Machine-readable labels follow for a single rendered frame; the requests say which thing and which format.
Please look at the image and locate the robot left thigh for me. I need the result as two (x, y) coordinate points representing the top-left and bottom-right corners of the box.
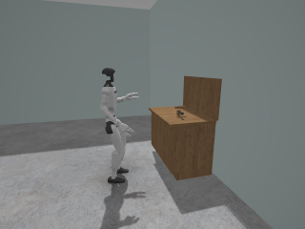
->
(116, 119), (127, 151)

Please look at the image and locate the right robot forearm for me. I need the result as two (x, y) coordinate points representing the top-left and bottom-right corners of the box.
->
(101, 106), (122, 127)

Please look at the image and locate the robot right upper arm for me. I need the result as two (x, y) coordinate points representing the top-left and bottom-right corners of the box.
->
(100, 87), (111, 112)

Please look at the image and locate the left robot hand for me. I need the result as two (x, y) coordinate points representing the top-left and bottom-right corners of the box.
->
(125, 93), (139, 100)

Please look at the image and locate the robot right foot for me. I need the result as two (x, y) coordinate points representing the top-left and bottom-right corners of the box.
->
(108, 177), (125, 183)

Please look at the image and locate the right robot hand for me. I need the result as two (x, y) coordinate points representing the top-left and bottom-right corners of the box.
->
(118, 123), (134, 137)

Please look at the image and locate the left robot forearm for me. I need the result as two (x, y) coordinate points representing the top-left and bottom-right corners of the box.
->
(116, 96), (127, 103)

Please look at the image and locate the counter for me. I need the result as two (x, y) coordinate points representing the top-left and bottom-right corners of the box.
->
(149, 75), (222, 180)

